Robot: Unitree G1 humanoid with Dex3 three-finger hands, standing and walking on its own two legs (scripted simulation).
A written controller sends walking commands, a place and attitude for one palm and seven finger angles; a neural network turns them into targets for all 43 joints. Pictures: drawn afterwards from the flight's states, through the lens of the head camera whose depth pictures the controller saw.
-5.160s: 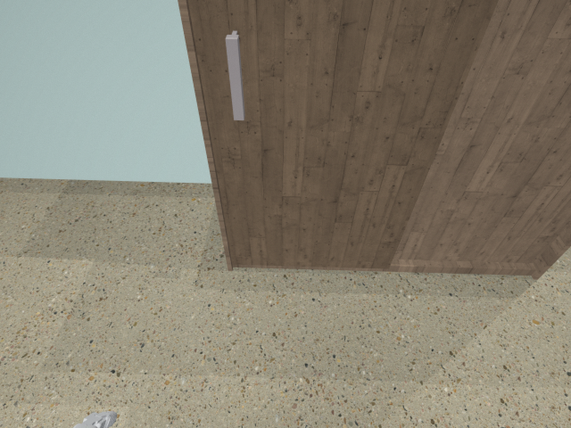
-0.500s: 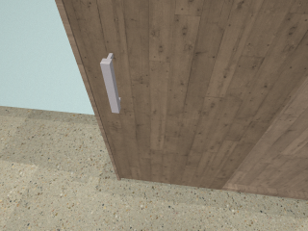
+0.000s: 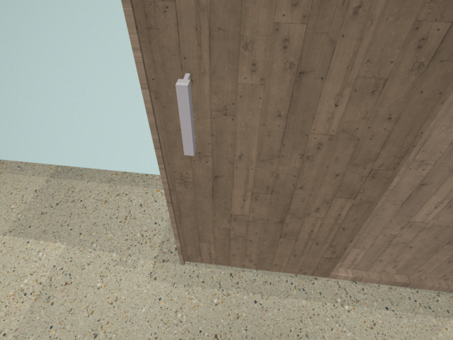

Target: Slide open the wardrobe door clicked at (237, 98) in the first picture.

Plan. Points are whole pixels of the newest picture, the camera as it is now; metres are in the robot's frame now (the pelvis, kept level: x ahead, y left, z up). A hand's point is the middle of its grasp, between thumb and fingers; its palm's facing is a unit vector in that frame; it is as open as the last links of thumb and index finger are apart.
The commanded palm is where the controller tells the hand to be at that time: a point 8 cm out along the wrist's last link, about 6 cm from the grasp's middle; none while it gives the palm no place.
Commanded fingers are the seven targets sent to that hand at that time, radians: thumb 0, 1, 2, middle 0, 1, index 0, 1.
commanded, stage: look again from close up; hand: left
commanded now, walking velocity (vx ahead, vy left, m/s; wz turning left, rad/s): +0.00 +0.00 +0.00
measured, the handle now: (188, 116) +0.58 +0.13 +0.10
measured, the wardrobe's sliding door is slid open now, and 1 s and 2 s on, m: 0.00 0.00 0.00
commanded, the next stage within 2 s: shuffle to correct the standing spot in 1.00 s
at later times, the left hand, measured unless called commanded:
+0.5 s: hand out of the picture -0.01 +0.13 -0.18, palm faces +0.03 -0.99 -0.13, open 7.4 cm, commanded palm none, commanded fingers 0.00 0.90 0.90 -0.20 -0.30 -0.20 -0.30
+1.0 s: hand out of the picture +0.01 +0.14 -0.17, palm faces +0.03 -0.98 -0.17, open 7.4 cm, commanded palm none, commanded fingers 0.00 0.90 0.90 -0.20 -0.30 -0.20 -0.30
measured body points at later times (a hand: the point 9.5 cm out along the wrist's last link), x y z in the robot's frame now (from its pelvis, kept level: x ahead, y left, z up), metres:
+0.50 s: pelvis +0.00 -0.01 +0.00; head +0.00 -0.01 +0.45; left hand -0.01 +0.18 -0.16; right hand -0.01 -0.22 -0.16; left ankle +0.03 +0.10 -0.74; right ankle +0.04 -0.13 -0.74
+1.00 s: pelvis +0.01 -0.02 +0.00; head +0.02 -0.02 +0.45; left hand +0.00 +0.20 -0.16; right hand +0.00 -0.22 -0.16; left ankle +0.03 +0.10 -0.74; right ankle +0.04 -0.13 -0.74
